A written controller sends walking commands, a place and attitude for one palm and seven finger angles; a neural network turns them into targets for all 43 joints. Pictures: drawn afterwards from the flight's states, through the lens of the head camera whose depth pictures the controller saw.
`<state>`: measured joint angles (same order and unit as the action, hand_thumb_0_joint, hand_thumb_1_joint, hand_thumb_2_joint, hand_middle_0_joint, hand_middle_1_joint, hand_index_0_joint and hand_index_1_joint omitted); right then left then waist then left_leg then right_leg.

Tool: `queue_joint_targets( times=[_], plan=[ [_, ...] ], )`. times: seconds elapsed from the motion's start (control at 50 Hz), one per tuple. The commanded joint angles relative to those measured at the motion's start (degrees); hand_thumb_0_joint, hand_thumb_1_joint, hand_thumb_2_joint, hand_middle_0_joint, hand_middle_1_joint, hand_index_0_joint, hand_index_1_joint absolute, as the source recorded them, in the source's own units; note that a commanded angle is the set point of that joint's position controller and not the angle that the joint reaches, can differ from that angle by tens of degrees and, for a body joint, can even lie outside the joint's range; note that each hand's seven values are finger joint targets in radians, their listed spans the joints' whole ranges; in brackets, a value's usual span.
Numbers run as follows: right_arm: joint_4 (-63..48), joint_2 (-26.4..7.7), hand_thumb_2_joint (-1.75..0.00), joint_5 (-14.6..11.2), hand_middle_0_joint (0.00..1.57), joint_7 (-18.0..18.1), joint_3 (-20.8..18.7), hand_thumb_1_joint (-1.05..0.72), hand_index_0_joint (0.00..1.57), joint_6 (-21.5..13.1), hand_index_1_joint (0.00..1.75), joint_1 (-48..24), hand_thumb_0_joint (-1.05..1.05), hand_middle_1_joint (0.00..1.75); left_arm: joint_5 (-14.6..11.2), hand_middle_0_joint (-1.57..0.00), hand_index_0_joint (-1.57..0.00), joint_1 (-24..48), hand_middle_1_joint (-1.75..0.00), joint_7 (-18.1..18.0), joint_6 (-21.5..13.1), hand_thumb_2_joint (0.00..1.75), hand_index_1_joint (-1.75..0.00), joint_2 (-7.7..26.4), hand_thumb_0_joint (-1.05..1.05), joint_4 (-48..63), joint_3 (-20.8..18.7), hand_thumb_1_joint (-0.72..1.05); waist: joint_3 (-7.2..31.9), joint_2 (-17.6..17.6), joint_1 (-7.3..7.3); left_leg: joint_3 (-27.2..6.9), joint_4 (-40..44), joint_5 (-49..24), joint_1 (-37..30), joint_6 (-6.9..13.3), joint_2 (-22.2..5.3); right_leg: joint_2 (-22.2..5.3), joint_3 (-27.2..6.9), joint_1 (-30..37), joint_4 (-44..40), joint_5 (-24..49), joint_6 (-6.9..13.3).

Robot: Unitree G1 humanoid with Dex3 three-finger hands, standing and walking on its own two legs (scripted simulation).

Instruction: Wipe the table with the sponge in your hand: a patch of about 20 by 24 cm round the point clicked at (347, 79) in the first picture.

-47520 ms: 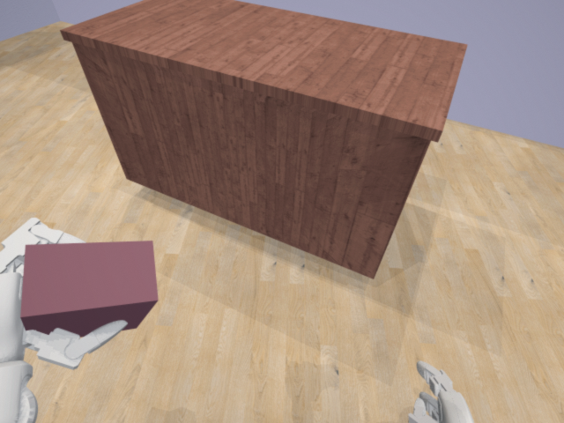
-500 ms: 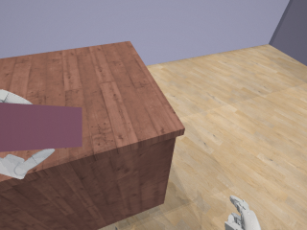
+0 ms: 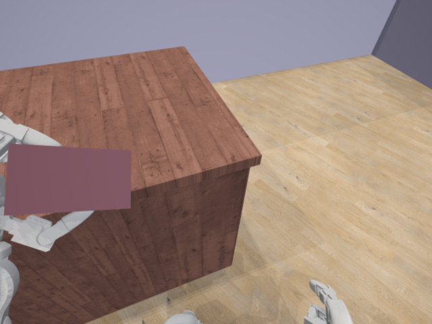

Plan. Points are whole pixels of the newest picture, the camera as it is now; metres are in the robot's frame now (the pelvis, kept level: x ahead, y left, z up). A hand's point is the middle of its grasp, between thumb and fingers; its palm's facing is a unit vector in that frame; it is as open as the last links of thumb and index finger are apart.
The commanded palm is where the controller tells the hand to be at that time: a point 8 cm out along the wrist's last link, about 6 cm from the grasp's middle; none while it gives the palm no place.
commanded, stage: step back with the hand held close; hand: left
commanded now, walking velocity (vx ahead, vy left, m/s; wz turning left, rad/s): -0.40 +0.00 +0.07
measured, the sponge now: (87, 181) +0.23 +0.20 +0.22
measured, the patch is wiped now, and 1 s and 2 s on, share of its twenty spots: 1.00 1.00 1.00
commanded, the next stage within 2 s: stop stepping back and stand still in 0.12 s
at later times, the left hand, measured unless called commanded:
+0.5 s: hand out of the picture +0.07 +0.25 +0.26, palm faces +0.47 -0.82 -0.32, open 10.4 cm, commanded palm +0.04 +0.29 +0.26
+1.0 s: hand out of the picture +0.05 +0.30 +0.24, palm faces +0.57 -0.78 -0.26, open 10.4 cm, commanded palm +0.00 +0.33 +0.26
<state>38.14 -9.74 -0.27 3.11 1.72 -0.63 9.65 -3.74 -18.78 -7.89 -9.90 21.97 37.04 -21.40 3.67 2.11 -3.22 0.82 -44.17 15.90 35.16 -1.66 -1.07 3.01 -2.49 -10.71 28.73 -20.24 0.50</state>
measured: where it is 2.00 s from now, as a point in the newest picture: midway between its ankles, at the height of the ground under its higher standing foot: outside the picture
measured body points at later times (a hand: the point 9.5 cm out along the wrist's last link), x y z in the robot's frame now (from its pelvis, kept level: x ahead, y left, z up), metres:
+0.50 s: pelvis -0.12 +0.02 +0.01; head -0.16 +0.02 +0.46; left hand +0.04 +0.29 +0.27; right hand +0.01 -0.23 -0.08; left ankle -0.06 +0.13 -0.68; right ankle -0.13 -0.08 -0.73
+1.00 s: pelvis -0.15 +0.04 -0.01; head -0.18 +0.05 +0.44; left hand +0.02 +0.34 +0.26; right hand +0.02 -0.17 -0.10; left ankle -0.12 +0.17 -0.73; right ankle -0.14 -0.07 -0.71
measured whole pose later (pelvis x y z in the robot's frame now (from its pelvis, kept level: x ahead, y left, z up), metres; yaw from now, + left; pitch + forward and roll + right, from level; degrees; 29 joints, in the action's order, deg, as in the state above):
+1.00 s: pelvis -0.15 +0.04 -0.01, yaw +3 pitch -3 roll +0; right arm 39.3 -9.8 -0.8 3.5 2.0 -4.9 13.5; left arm -2.7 -15.3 -9.6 -7.9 21.6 31.1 -24.0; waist 1.1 -0.9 -0.9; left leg 2.1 -37.7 17.5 17.0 0.3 -1.1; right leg 0.3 0.1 -18.8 47.7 -25.6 -0.1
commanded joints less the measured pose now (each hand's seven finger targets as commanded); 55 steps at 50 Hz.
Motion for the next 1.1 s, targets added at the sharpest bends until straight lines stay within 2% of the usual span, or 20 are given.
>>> queue_joint_targets(
  times=[0.0, 0.04, 0.08, 0.1, 0.16, 0.24, 0.3, 0.34, 0.36, 0.38, 0.52, 0.62, 0.68, 0.72, 0.78, 0.84, 0.88, 0.92, 1.02, 1.08],
  plan=[
    [-11.28, -5.88, -0.90, -0.72, 0.20, 2.20, -2.57, -0.90, 0.20, -2.63, 0.30, -8.26, 0.00, 0.30, -0.12, -1.20, -1.20, 10.26, -1.60, 0.00, -2.81, 1.30, -1.60, 14.99, 0.00, 10.06, -9.27, 0.10, 4.06, -11.13, 2.53, -1.16, -4.18, 3.30, -8.89, 0.49, -0.44, -18.88, -6.87, -0.96, -1.06, 59.38, 7.18],
    [-10.84, -7.13, -0.90, -1.06, 0.20, 2.90, -2.50, -0.90, 0.20, -1.64, 0.30, -8.05, 0.00, 0.30, -0.86, -1.20, -1.20, 8.57, -1.60, -0.02, -2.56, 1.30, -1.60, 13.64, 0.00, 9.24, -8.30, 0.10, 5.42, 0.42, 3.79, 0.14, 14.27, -17.34, -17.45, 0.12, 0.59, -13.54, -2.92, -0.95, 8.29, 56.47, 3.12],
    [-11.50, -9.22, -0.90, -1.24, 0.20, 1.25, -4.27, -0.90, 0.20, -1.87, 0.30, -6.75, 0.00, 0.30, -1.84, -1.20, -1.20, 5.76, -1.60, 0.21, -2.97, 1.30, -1.60, 12.89, 0.00, 10.89, -8.80, 0.10, 11.45, 12.01, 2.30, -13.99, 23.05, -57.47, -31.25, 5.36, -14.67, -1.32, 0.11, -11.39, 20.37, -1.07, -1.24],
    [-10.20, -9.03, -0.90, -1.14, 0.20, -0.15, -4.87, -0.90, 0.20, -2.19, 0.30, -4.96, 0.00, 0.30, -1.61, -1.20, -1.20, 5.56, -1.60, 0.74, -3.22, 1.30, -1.60, 12.44, 0.00, 9.29, -8.80, 0.10, 12.43, 8.51, 2.73, -15.70, 24.76, -53.43, -30.58, 6.75, -16.81, 0.79, -2.35, -12.80, 27.58, -13.25, -0.78],
    [-11.49, -8.15, -0.90, -0.41, 0.20, -0.79, -4.93, -0.90, 0.20, -3.52, 0.30, -4.13, 0.00, 0.30, -1.76, -1.20, -1.20, -1.07, -1.60, 0.13, -2.29, 1.30, -1.60, 14.06, 0.00, 12.76, -10.96, 0.10, 15.56, 9.88, 2.27, -15.39, 26.11, -43.65, -31.28, 6.63, -15.33, 0.18, -1.06, -13.54, 24.36, -10.79, -1.54],
    [-12.55, -8.07, -0.90, -0.35, 0.20, -1.09, -4.37, -0.90, 0.20, -4.26, 0.30, -5.48, 0.00, 0.30, -1.62, -1.20, -1.20, -5.98, -1.60, -1.08, -1.06, 1.30, -1.60, 13.74, 0.00, 19.06, -10.61, 0.10, 10.83, 12.67, 2.46, -9.99, 37.10, 2.15, -16.36, 4.46, -11.24, 1.27, 3.50, -2.89, 18.22, -5.39, -0.54],
    [-12.34, -8.54, -0.90, 0.40, 0.20, -0.04, -3.74, -0.90, 0.20, -4.32, 0.30, -5.26, 0.00, 0.30, -1.52, -1.20, -1.20, -5.62, -1.60, -2.07, -0.23, 1.30, -1.60, 14.82, 0.00, 17.22, -11.57, 0.10, 8.33, 15.90, 2.44, -7.75, 38.67, 16.67, -6.70, 0.61, -7.11, 2.57, 7.06, 9.90, 1.56, -7.00, 1.88],
    [-10.88, -8.21, -0.90, 0.41, 0.20, 0.57, -4.32, -0.90, 0.20, -3.24, 0.30, -3.37, 0.00, 0.30, -0.47, -1.20, -1.20, -4.08, -1.60, -1.83, 0.53, 1.30, -1.60, 15.18, 0.00, 13.32, -11.04, 0.10, 6.07, -1.43, 2.94, -0.08, 14.37, 13.75, -11.57, -1.55, 1.11, -7.22, -0.81, 2.87, -17.14, -0.79, 6.24],
    [-10.65, -8.71, -0.90, 0.47, 0.20, 0.48, -4.57, -0.90, 0.20, -3.09, 0.30, -2.69, 0.00, 0.30, -0.47, -1.20, -1.20, -0.35, -1.60, -1.71, 0.33, 1.30, -1.60, 16.52, 0.00, 14.20, -11.24, 0.10, 5.02, -10.13, 3.95, -2.90, -6.08, 6.51, -17.03, -0.74, 2.89, -20.06, -16.44, -12.45, -23.33, -5.27, 10.52],
    [-10.12, -8.80, -0.90, 0.27, 0.20, 0.75, -3.75, -0.90, 0.20, -3.25, 0.30, -3.62, 0.00, 0.30, -0.71, -1.20, -1.20, 8.80, -1.60, -2.07, 0.18, 1.30, -1.60, 17.77, 0.00, 15.93, -11.65, 0.10, 1.06, -9.65, 4.88, -4.47, -15.36, 4.27, -12.65, 0.07, 0.46, -24.57, -17.79, -17.04, -23.21, -0.69, 12.68],
    [-8.38, -9.13, -0.90, -0.60, 0.20, 2.53, -3.32, -0.90, 0.20, -3.92, 0.30, -4.35, 0.00, 0.30, 0.64, -1.20, -1.20, 16.10, -1.60, -1.41, 0.78, 1.30, -1.60, 9.72, 0.00, -0.05, -1.62, 0.10, -3.80, -1.33, 4.43, 0.85, 9.61, 8.80, -20.70, 4.02, -1.23, -15.30, -7.23, -17.68, -13.08, -18.92, 6.02],
    [-10.48, -9.41, -0.90, -0.52, 0.20, 1.91, -2.75, -0.90, 0.20, -5.02, 0.30, -3.53, 0.00, 0.30, -0.29, -1.20, -1.20, 6.02, -1.60, -1.92, -0.30, 1.30, -1.60, 12.25, 0.00, 8.35, -8.01, 0.10, -0.92, 8.11, 3.98, -14.95, 28.52, 29.58, -8.52, 7.36, -8.87, -0.65, 6.79, -4.94, 5.45, -9.38, 0.77],
    [-10.43, -9.29, -0.90, -0.03, 0.20, 1.43, -2.81, -0.90, 0.20, -5.56, 0.30, -3.77, 0.00, 0.30, 0.64, -1.20, -1.20, 6.13, -1.60, -2.11, -0.28, 1.30, -1.60, 11.73, 0.00, 9.92, -8.50, 0.10, -2.68, 11.84, 3.42, -14.14, 30.27, 31.71, -1.13, 7.04, -9.58, 1.38, 8.71, 2.00, 8.51, -5.03, 0.74],
    [-9.81, -9.08, -0.90, 0.26, 0.20, 1.08, -3.11, -0.90, 0.20, -5.84, 0.30, -2.84, 0.00, 0.30, 0.75, -1.20, -1.20, 5.55, -1.60, -2.02, -0.22, 1.30, -1.60, 11.57, 0.00, 7.68, -8.73, 0.10, -1.88, 5.23, 2.91, -7.88, 19.89, 25.52, -0.14, 5.62, -6.29, -0.64, 5.91, 5.23, 0.84, -4.52, 2.52],
    [-8.47, -7.93, -0.90, -0.26, 0.20, 0.46, -3.55, -0.90, 0.20, -6.71, 0.30, -2.73, 0.00, 0.30, 0.55, -1.20, -1.20, 11.13, -1.60, -1.77, -0.84, 1.30, -1.60, 12.19, 0.00, 7.64, -8.02, 0.10, -2.04, -14.21, 4.11, 0.26, -10.36, 8.53, -4.00, 2.86, -0.75, -19.96, -25.04, -3.75, -15.80, -12.15, 11.93],
    [-7.21, -8.07, -0.90, -0.10, 0.20, 0.60, -2.86, -0.90, 0.20, -6.91, 0.30, -2.22, 0.00, 0.30, 0.39, -1.20, -1.20, 14.23, -1.60, -1.49, -1.18, 1.30, -1.60, 11.09, 0.00, 7.41, -6.10, 0.10, -0.82, -3.24, 5.61, -1.41, 9.95, 6.17, -22.07, 4.33, -3.19, -15.40, -9.47, -12.24, -3.22, -3.47, 8.07],
    [-8.89, -10.11, -0.90, -0.13, 0.20, 1.15, -2.64, -0.90, 0.20, -6.98, 0.30, -4.12, 0.00, 0.30, 0.18, -1.20, -1.20, 14.56, -1.60, -1.78, -1.73, 1.30, -1.60, 9.60, 0.00, 8.48, -5.24, 0.10, -2.04, 16.86, 4.20, -19.03, 26.24, 10.60, -26.53, 8.27, -12.66, -1.74, 3.98, -19.31, 13.76, -5.23, 0.72],
    [-8.56, -7.71, -0.90, -0.67, 0.20, 0.82, -2.16, -0.90, 0.20, -7.76, 0.30, -3.24, 0.00, 0.30, 1.31, -1.20, -1.20, 15.81, -1.60, -2.15, -1.12, 1.30, -1.60, 10.85, 0.00, 4.95, -6.18, 0.10, -4.41, 14.37, 4.51, -25.19, 34.64, 24.65, -15.56, 10.89, -16.03, -2.37, 1.78, -15.66, 26.09, -8.14, -0.85],
    [-9.21, -7.59, -0.90, -0.32, 0.20, -0.61, -2.07, -0.90, 0.20, -8.25, 0.30, -5.71, 0.00, 0.30, 1.18, -1.20, -1.20, 7.78, -1.60, -1.39, -1.34, 1.30, -1.60, 10.94, 0.00, 6.68, -7.14, 0.10, -1.25, 3.11, 2.37, -6.97, 18.36, 6.04, -10.11, 5.71, -7.01, -3.06, 2.40, 3.76, -5.44, 5.69, 0.33],
    [-8.88, -6.82, -0.90, -0.67, 0.20, -1.66, -3.65, -0.90, 0.20, -7.25, 0.30, -3.90, 0.00, 0.30, -0.07, -1.20, -1.20, 3.86, -1.60, -0.96, -2.06, 1.30, -1.60, 12.73, 0.00, 8.08, -9.43, 0.10, 1.77, -11.67, 3.82, -1.57, -1.71, 3.79, -9.54, 1.88, -0.53, -18.68, -20.85, 1.77, -13.68, 13.05, 8.19]
  ],
)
